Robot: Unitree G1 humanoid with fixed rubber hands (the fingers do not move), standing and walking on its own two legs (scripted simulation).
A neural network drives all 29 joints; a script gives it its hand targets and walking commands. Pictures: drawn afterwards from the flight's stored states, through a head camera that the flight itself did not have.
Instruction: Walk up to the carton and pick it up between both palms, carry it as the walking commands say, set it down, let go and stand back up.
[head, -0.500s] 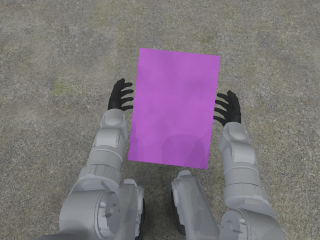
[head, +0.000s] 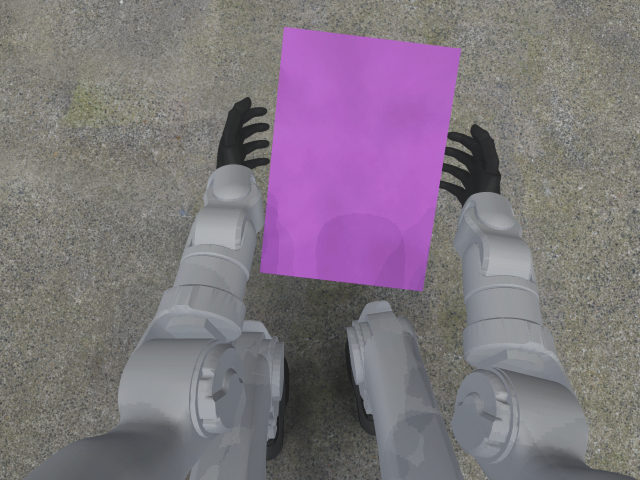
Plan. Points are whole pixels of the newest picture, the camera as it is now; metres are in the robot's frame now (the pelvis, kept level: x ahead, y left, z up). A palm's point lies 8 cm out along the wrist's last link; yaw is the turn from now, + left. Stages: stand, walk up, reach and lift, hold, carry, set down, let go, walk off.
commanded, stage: set down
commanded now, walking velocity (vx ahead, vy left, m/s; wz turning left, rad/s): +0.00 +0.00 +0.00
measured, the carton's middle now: (350, 168) +0.50 -0.10 -0.18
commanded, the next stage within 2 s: none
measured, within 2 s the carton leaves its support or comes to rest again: neither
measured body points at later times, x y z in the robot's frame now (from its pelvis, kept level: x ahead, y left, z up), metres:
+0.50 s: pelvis -0.01 -0.01 -0.06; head +0.30 -0.05 +0.26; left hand +0.52 +0.04 -0.18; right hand +0.46 -0.25 -0.19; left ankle +0.09 +0.10 -0.45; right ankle +0.11 -0.12 -0.45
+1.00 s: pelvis -0.01 -0.01 -0.11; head +0.34 -0.05 +0.17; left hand +0.54 +0.04 -0.27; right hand +0.48 -0.25 -0.27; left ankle +0.09 +0.10 -0.45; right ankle +0.11 -0.12 -0.45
